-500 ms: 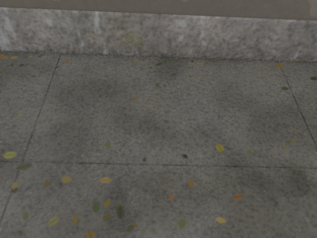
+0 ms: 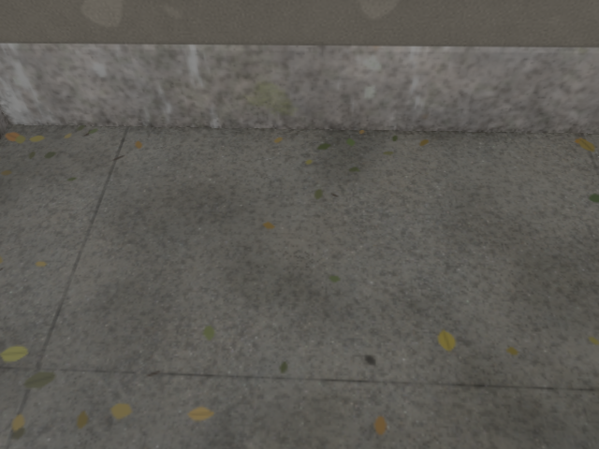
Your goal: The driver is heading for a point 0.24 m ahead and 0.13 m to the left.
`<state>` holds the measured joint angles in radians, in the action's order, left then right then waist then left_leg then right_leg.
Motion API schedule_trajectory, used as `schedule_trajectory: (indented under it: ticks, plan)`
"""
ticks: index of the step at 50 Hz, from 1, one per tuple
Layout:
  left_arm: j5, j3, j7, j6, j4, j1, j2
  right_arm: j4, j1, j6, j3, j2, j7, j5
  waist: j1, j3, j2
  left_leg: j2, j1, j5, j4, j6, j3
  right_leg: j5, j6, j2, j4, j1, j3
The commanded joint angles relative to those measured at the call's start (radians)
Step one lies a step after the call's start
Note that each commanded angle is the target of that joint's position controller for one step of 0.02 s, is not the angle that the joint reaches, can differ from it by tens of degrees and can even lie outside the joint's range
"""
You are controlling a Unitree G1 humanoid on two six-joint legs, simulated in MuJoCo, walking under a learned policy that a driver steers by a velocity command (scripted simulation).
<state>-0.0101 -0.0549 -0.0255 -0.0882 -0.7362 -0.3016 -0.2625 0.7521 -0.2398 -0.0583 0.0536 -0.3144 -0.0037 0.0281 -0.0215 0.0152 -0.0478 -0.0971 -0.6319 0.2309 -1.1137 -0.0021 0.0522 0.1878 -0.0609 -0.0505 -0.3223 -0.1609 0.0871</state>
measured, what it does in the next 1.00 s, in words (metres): walks ahead: left foot, then right foot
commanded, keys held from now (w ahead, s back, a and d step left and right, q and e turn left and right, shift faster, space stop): w+q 0.06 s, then no key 0.94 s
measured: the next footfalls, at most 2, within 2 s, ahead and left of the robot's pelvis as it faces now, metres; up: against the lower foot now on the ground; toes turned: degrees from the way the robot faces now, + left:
left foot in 0.26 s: +0.33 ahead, +0.14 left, +0.00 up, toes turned +6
right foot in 0.62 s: +0.32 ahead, -0.11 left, +0.00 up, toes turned +6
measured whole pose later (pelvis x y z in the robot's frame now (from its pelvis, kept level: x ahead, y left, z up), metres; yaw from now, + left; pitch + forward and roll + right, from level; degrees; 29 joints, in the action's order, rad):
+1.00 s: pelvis +0.29 +0.02 -0.01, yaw +6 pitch -1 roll +0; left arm 0.00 -0.02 0.03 -0.01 -0.92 -0.21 -0.22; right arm 0.94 -0.14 0.01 0.04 -0.24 0.02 0.00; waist 0.00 0.03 0.00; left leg 0.00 -0.26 0.26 -0.53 0.00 0.00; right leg 0.33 0.01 0.02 -0.54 -0.20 0.00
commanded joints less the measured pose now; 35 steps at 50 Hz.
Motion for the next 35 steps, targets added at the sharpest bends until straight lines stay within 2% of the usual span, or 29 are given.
schedule_trajectory:
  ticks: [1, 3, 5, 7, 8, 10, 11, 12, 13, 14, 15, 16, 17, 18, 19, 20, 22, 25, 27, 29, 30, 31, 32, 33, 34, 35]
  plan:
    - [-0.004, -0.036, 0.008, -0.033, 0.043, 0.047, -0.127, -0.056, -0.014, 0.006, 0.01, -0.037, 0.002, -0.007, 0.026, 0.03, 0.097, -0.027, -0.099, -0.137, 0.079, 0.016, 0.081, -0.232, -0.158, 0.288, 0.203, 0.018, -0.146]
    - [-0.001, -0.037, 0.014, -0.032, 0.033, 0.057, -0.135, -0.069, 0.036, -0.002, 0.007, -0.032, -0.009, -0.008, 0.016, 0.042, 0.095, -0.012, -0.07, -0.266, 0.224, 0.01, 0.053, -0.259, -0.129, 0.259, 0.211, 0.017, -0.062]
    - [0.005, -0.035, 0.022, -0.026, 0.015, 0.042, -0.144, -0.1, 0.134, -0.011, -0.006, -0.006, -0.022, -0.022, -0.014, 0.076, 0.074, 0.012, 0.001, -0.35, 0.382, 0.002, -0.017, -0.38, -0.111, 0.238, 0.2, -0.013, -0.004]
    - [0.013, -0.037, 0.03, -0.012, -0.016, -0.012, -0.162, -0.131, 0.2, -0.021, -0.015, 0.014, -0.038, -0.027, -0.039, 0.075, 0.066, 0.035, 0.041, -0.374, 0.48, -0.008, -0.052, -0.488, -0.105, 0.251, 0.161, 0.035, 0.007]
    - [0.018, -0.039, 0.031, -0.003, -0.029, -0.029, -0.172, -0.141, 0.211, -0.024, -0.014, 0.01, -0.046, -0.025, -0.04, 0.064, 0.076, 0.045, 0.045, -0.363, 0.513, -0.017, -0.057, -0.527, -0.101, 0.263, 0.133, 0.081, 0.005]
    - [0.027, -0.044, 0.037, 0.016, -0.042, -0.03, -0.194, -0.151, 0.195, -0.027, -0.003, -0.019, -0.057, -0.028, -0.016, 0.028, 0.107, 0.073, 0.069, -0.282, 0.557, -0.046, -0.063, -0.641, -0.084, 0.286, 0.049, 0.173, -0.008]
    - [0.031, -0.047, 0.04, 0.023, -0.044, -0.022, -0.205, -0.144, 0.154, -0.027, 0.007, -0.044, -0.058, -0.033, 0.01, -0.008, 0.124, 0.097, 0.119, -0.241, 0.574, -0.062, -0.073, -0.729, -0.071, 0.285, -0.016, 0.209, -0.015]
    - [0.033, -0.049, 0.044, 0.031, -0.044, -0.004, -0.21, -0.122, 0.069, -0.029, 0.022, -0.072, -0.055, -0.038, 0.062, -0.061, 0.128, 0.127, 0.226, -0.248, 0.612, -0.082, -0.091, -0.798, -0.049, 0.265, -0.127, 0.22, -0.005]
    - [0.029, -0.043, 0.047, 0.036, -0.043, -0.009, -0.196, -0.098, -0.023, -0.03, 0.041, -0.113, -0.044, -0.04, 0.11, -0.125, 0.099, 0.133, 0.392, -0.407, 0.675, -0.107, -0.087, -0.76, -0.009, 0.216, -0.295, 0.176, 0.03]
    - [-0.006, -0.02, 0.047, 0.028, -0.014, -0.057, -0.14, -0.09, -0.116, -0.022, 0.056, -0.199, -0.026, -0.062, 0.114, -0.275, -0.039, -0.059, 0.733, -0.908, 0.548, -0.184, 0.11, -0.378, 0.042, 0.152, -0.585, -0.061, 0.036]
    - [-0.011, 0.022, 0.022, 0.023, -0.04, -0.229, -0.041, -0.097, -0.083, -0.013, 0.035, -0.193, -0.018, -0.07, 0.025, -0.458, -0.194, -0.336, 1.011, -1.14, 0.534, -0.409, 0.465, 0.525, 0.105, 0.012, -0.932, -0.34, -0.069]
    - [0.02, -0.004, 0.012, 0.026, -0.082, -0.183, -0.145, -0.106, -0.114, 0.0, 0.024, -0.121, -0.022, -0.051, 0.101, -0.548, -0.055, -0.298, 0.965, -0.978, 0.583, -0.403, 0.471, 0.541, 0.102, 0.035, -0.994, -0.334, -0.233]
    - [0.047, -0.012, 0.013, 0.036, -0.039, -0.067, -0.168, -0.106, -0.033, 0.005, 0.017, -0.104, -0.025, -0.038, 0.091, -0.384, -0.037, -0.246, 0.845, -0.836, 0.633, -0.352, 0.344, 0.488, 0.103, 0.08, -0.971, -0.408, -0.203]
    - [0.038, -0.008, 0.025, 0.048, -0.025, -0.003, -0.148, -0.103, 0.04, 0.008, 0.004, -0.062, -0.025, -0.027, 0.063, -0.25, 0.018, -0.193, 0.694, -0.697, 0.681, -0.302, 0.276, 0.428, 0.109, 0.112, -0.893, -0.433, -0.172]
    - [0.024, -0.01, 0.039, 0.067, -0.026, 0.015, -0.139, -0.103, 0.094, 0.009, -0.004, -0.039, -0.023, -0.03, 0.033, -0.174, 0.019, -0.168, 0.542, -0.588, 0.729, -0.277, 0.231, 0.375, 0.117, 0.138, -0.819, -0.386, -0.17]
    - [0.02, -0.01, 0.046, 0.087, -0.035, -0.014, -0.128, -0.099, 0.127, 0.011, -0.001, -0.046, -0.024, -0.043, -0.004, -0.144, -0.017, -0.137, 0.407, -0.496, 0.778, -0.259, 0.191, 0.327, 0.126, 0.146, -0.753, -0.283, -0.16]
    - [0.012, -0.003, 0.059, 0.108, -0.058, -0.07, -0.092, -0.095, 0.176, 0.012, 0.007, -0.058, -0.023, -0.061, -0.036, -0.131, -0.059, -0.105, 0.28, -0.426, 0.822, -0.257, 0.13, 0.292, 0.141, 0.128, -0.632, -0.164, -0.125]
    - [0.005, 0.001, 0.069, 0.114, -0.064, -0.039, -0.083, -0.068, 0.173, 0.014, 0.008, -0.055, -0.012, -0.058, -0.013, -0.161, -0.063, -0.099, 0.273, -0.254, 0.838, -0.246, 0.109, 0.166, 0.132, 0.131, -0.472, -0.094, -0.122]
    - [0.004, -0.003, 0.067, 0.116, -0.066, -0.01, -0.091, -0.052, 0.179, 0.024, 0.005, -0.054, -0.004, -0.054, -0.007, -0.141, -0.065, -0.088, 0.244, -0.019, 0.852, -0.22, 0.112, 0.082, 0.118, 0.122, -0.388, -0.049, -0.113]
    - [-0.011, -0.002, 0.062, 0.111, -0.07, 0.0, -0.08, -0.038, 0.193, 0.033, -0.005, -0.031, -0.002, -0.047, -0.023, -0.099, -0.056, -0.052, 0.192, 0.21, 0.844, -0.164, 0.102, 0.008, 0.096, 0.102, -0.265, 0.023, -0.089]
    - [-0.022, -0.001, 0.061, 0.109, -0.066, 0.011, -0.081, -0.02, 0.169, 0.033, -0.015, -0.005, -0.002, -0.048, -0.023, -0.069, -0.039, -0.024, 0.174, 0.29, 0.831, -0.119, 0.094, -0.015, 0.08, 0.113, -0.2, 0.041, -0.105]
    - [-0.026, -0.003, 0.064, 0.104, -0.048, 0.029, -0.112, -0.005, 0.141, 0.034, -0.02, 0.008, -0.003, -0.052, -0.006, -0.029, 0.007, 0.013, 0.171, 0.319, 0.784, -0.071, 0.076, -0.02, 0.054, 0.173, -0.119, 0.02, -0.178]
    - [-0.011, -0.02, 0.068, 0.102, -0.05, 0.07, -0.186, 0.0, 0.086, 0.035, -0.012, -0.002, -0.001, -0.049, 0.059, 0.014, 0.133, 0.081, 0.218, 0.259, 0.753, -0.035, 0.008, 0.14, 0.021, 0.19, -0.101, -0.104, -0.203]
    - [-0.009, -0.013, 0.063, 0.095, -0.056, 0.086, -0.139, 0.006, 0.111, 0.038, -0.012, -0.01, 0.005, -0.054, 0.043, 0.024, 0.169, 0.094, 0.333, 0.158, 0.702, -0.016, -0.022, 0.298, 0.018, 0.168, -0.054, -0.219, -0.2]
    - [-0.014, -0.002, 0.06, 0.085, -0.06, 0.098, -0.1, 0.006, 0.121, 0.04, -0.008, -0.014, 0.009, -0.049, 0.045, 0.028, 0.181, 0.092, 0.389, 0.096, 0.672, -0.019, -0.025, 0.317, 0.035, 0.159, -0.032, -0.258, -0.196]
    - [-0.016, 0.002, 0.058, 0.076, -0.063, 0.11, -0.089, 0.016, 0.115, 0.044, -0.007, -0.009, 0.014, -0.047, 0.05, 0.023, 0.182, 0.085, 0.414, 0.056, 0.66, -0.029, -0.023, 0.266, 0.051, 0.151, -0.033, -0.259, -0.187]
